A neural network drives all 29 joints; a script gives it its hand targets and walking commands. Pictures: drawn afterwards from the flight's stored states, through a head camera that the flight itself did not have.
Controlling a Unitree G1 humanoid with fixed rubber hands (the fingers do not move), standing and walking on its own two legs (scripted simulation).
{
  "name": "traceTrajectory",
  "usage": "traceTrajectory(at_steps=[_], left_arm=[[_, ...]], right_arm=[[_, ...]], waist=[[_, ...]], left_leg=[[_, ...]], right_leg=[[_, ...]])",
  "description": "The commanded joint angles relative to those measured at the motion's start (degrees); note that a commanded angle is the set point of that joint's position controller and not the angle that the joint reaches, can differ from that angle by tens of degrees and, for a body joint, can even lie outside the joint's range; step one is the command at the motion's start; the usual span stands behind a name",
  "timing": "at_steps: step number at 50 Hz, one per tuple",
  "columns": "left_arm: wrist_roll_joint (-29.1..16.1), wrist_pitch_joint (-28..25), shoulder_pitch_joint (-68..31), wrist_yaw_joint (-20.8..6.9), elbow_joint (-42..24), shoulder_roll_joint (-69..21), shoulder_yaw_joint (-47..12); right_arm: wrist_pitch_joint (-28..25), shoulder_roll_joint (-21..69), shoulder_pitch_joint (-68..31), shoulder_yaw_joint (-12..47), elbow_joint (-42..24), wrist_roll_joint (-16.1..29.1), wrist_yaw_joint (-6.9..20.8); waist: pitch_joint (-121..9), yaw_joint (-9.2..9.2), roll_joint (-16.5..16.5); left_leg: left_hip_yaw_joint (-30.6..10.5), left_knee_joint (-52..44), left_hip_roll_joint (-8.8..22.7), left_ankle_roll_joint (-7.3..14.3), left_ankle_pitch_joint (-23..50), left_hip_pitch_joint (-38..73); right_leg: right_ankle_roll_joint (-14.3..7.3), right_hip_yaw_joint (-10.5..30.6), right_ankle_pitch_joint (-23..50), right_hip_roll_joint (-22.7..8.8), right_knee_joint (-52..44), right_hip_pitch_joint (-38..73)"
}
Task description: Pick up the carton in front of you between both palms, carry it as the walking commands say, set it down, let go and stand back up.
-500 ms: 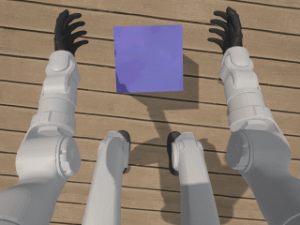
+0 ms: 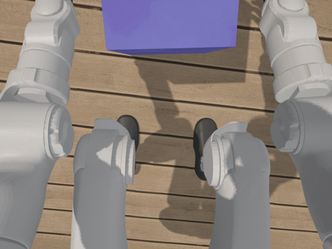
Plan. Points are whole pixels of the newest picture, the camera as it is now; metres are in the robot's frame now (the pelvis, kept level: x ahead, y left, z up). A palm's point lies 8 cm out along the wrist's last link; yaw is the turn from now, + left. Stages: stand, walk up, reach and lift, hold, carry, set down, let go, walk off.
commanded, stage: reach and lift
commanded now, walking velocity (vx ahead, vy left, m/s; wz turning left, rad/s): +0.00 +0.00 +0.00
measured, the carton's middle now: (167, 0) +0.54 +0.01 -0.26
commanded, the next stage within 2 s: none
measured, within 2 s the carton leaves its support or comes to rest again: leaves its support in 0.84 s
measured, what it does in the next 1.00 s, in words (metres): stands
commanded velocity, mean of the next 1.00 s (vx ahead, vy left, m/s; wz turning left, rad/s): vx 0.00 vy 0.00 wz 0.00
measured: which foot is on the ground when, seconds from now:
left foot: down 0.00-1.00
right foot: down 0.00-1.00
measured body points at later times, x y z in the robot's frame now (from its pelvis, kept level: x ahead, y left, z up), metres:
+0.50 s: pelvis +0.00 +0.00 -0.01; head +0.38 +0.00 +0.24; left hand +0.55 +0.17 -0.19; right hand +0.56 -0.15 -0.19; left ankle +0.12 +0.13 -0.35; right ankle +0.12 -0.13 -0.35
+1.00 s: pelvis +0.01 +0.00 -0.01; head +0.34 +0.00 +0.29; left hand +0.55 +0.17 -0.13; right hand +0.56 -0.14 -0.14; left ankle +0.12 +0.13 -0.35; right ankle +0.12 -0.13 -0.35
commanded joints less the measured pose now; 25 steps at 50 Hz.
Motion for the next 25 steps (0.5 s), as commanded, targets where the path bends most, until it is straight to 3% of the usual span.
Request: traceTrajectory(at_steps=[1,5,9,18,25], left_arm=[[-0.83,-2.24,-16.36,0.51,-6.37,8.97,-0.23],[-1.87,-3.09,-14.63,0.67,-6.71,8.69,-1.45],[-3.20,-3.17,-11.46,0.90,-7.35,6.75,-3.12],[-1.41,-3.04,-10.62,0.71,-4.60,4.73,-2.22],[-2.78,-2.97,-16.81,0.84,-5.10,-1.33,-5.45]], right_arm=[[-2.27,-8.12,-17.28,0.34,-7.00,1.09,-0.45],[-2.87,-6.66,-15.46,2.08,-8.18,2.41,-0.87],[-2.92,-5.61,-12.11,2.64,-9.00,2.96,-1.29],[-3.04,-3.73,-10.41,0.56,-5.33,0.84,-0.87],[-3.05,2.51,-16.86,4.56,-5.49,2.30,-0.86]], waist=[[-70.56,0.99,-1.39],[-73.04,1.45,-2.07],[-76.73,0.99,-1.62],[-66.16,0.44,-0.76],[-66.79,0.61,-1.63]], left_leg=[[4.86,-6.93,1.75,0.22,13.08,33.50],[4.75,-4.44,1.42,0.42,20.12,35.14],[5.01,-3.80,0.75,0.42,23.44,38.21],[4.30,-5.52,0.71,0.09,16.83,32.29],[4.57,-6.58,-0.19,0.56,14.04,33.33]], right_leg=[[-0.11,-3.80,12.86,-1.94,-7.15,34.60],[-0.05,-3.93,20.43,-1.26,-4.60,37.85],[-0.01,-4.70,23.05,-0.82,-4.03,39.12],[-0.24,-4.53,15.29,-0.84,-5.64,30.61],[-0.64,-4.48,13.07,0.03,-6.73,32.79]])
